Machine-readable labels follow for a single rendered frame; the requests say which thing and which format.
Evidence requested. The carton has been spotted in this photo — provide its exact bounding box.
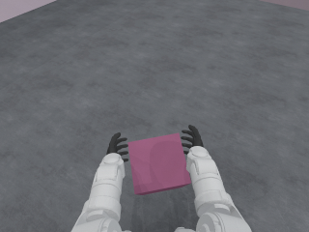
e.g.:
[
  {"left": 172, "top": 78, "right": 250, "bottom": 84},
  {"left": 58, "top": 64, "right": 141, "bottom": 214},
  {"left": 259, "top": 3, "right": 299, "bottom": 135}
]
[{"left": 127, "top": 133, "right": 191, "bottom": 195}]

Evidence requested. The left robot upper arm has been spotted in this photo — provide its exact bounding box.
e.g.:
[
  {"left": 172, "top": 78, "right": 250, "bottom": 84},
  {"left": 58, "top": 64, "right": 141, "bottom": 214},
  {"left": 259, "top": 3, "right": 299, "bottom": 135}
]
[{"left": 71, "top": 217, "right": 122, "bottom": 232}]

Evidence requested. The robot right hand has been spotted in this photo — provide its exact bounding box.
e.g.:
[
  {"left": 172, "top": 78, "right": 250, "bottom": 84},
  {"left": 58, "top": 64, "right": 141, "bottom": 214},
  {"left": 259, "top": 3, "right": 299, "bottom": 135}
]
[{"left": 181, "top": 125, "right": 204, "bottom": 155}]

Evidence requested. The right robot forearm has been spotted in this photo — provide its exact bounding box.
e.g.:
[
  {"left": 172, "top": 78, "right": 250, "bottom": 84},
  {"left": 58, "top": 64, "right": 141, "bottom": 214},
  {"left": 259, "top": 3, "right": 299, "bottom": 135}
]
[{"left": 186, "top": 146, "right": 245, "bottom": 221}]

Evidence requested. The left robot forearm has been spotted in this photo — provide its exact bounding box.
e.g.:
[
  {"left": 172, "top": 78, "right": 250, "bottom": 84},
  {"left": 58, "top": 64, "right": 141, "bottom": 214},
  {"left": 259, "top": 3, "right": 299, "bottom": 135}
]
[{"left": 72, "top": 153, "right": 126, "bottom": 229}]

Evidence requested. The robot left hand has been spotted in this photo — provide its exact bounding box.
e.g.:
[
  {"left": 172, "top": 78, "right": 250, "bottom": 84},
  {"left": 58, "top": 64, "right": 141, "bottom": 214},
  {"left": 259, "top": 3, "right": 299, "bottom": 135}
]
[{"left": 106, "top": 132, "right": 128, "bottom": 162}]

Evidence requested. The right robot upper arm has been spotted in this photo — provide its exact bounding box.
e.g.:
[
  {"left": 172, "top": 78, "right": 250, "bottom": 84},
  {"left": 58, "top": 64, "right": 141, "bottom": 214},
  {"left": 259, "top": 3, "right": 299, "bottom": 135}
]
[{"left": 196, "top": 211, "right": 252, "bottom": 232}]

